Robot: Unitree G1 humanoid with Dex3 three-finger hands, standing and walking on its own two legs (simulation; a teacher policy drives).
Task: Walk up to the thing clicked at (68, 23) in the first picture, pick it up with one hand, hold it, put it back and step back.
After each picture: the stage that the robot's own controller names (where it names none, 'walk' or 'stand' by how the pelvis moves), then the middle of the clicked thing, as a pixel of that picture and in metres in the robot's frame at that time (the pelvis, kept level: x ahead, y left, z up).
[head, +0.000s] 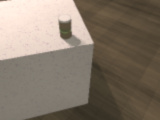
stand; (65, 27) +0.72 +0.10 -0.02
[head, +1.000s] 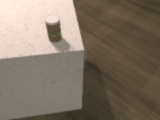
walk; (53, 29) +0.64 +0.15 +0.01
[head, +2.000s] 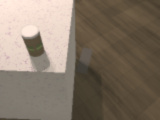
stand; (33, 41) +0.50 +0.21 +0.02
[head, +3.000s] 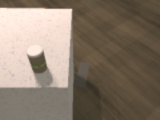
stand; (37, 59) +0.48 +0.20 -0.01
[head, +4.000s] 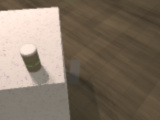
stand; (31, 58) +0.49 +0.22 -0.01
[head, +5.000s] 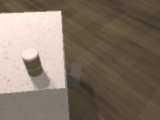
stand; (32, 62) +0.47 +0.22 -0.02
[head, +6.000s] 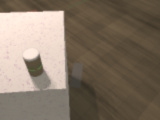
stand; (33, 62) +0.47 +0.21 -0.02
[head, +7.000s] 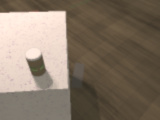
stand; (35, 62) +0.47 +0.20 -0.02
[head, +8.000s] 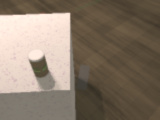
rise first; (38, 63) +0.47 +0.21 -0.02
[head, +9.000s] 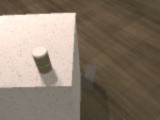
go down; (42, 60) +0.49 +0.22 -0.02
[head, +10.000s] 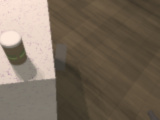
go down; (14, 48) +0.47 +0.20 +0.01
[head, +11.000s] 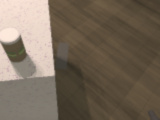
approach; (13, 45) +0.48 +0.21 +0.02
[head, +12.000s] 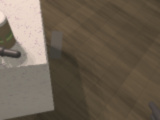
close in; out of the picture +0.50 +0.22 +0.06
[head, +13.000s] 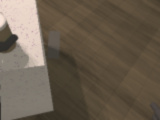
lift; (0, 34) +0.49 +0.21 +0.06
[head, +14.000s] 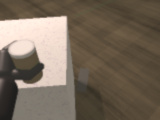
lift; (27, 62) +0.33 +0.17 +0.17
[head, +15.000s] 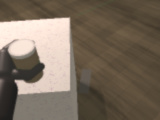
hold; (27, 62) +0.33 +0.17 +0.17
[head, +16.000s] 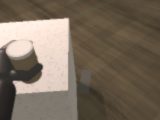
hold; (26, 62) +0.33 +0.17 +0.18
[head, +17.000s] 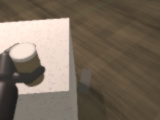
hold; (28, 65) +0.32 +0.16 +0.16
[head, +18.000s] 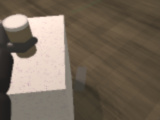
crouch; (21, 37) +0.41 +0.18 +0.20
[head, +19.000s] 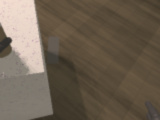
lower; out of the picture +0.48 +0.22 +0.05
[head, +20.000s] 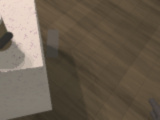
lower; out of the picture +0.49 +0.21 +0.06
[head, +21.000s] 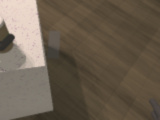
lower; out of the picture +0.49 +0.21 +0.06
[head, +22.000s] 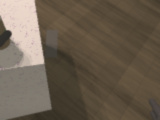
lower; out of the picture +0.50 +0.22 +0.06
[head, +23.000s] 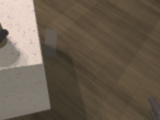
loosen; out of the picture +0.50 +0.22 +0.06
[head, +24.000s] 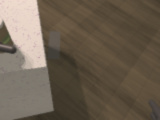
withdraw; out of the picture +0.49 +0.22 +0.06
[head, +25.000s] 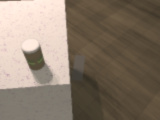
sink last; (33, 54) +0.47 +0.20 +0.02
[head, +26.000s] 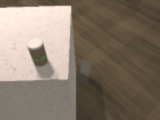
stand; (37, 52) +0.51 +0.22 +0.00
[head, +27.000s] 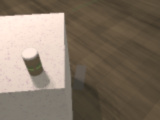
stand; (32, 62) +0.48 +0.22 -0.01
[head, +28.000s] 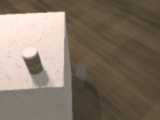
stand; (32, 60) +0.49 +0.23 -0.02
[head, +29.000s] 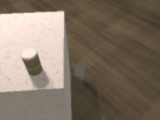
stand; (32, 61) +0.48 +0.23 -0.02
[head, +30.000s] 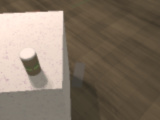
stand; (30, 62) +0.48 +0.23 -0.02
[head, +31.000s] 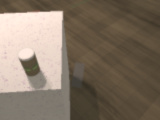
stand; (29, 62) +0.48 +0.24 -0.02
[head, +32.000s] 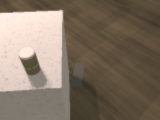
stand; (29, 61) +0.48 +0.23 -0.02
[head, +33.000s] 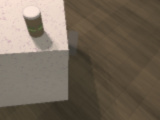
walk; (34, 22) +0.58 +0.20 -0.01
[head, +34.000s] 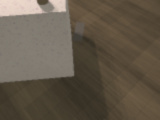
walk; out of the picture +0.87 +0.27 +0.01
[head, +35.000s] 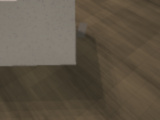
stand; out of the picture +1.16 +0.19 +0.00
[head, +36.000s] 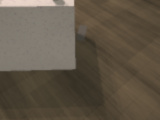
stand; out of the picture +1.10 +0.19 -0.02
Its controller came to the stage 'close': yes
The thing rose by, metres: 0.21
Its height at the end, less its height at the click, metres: +0.00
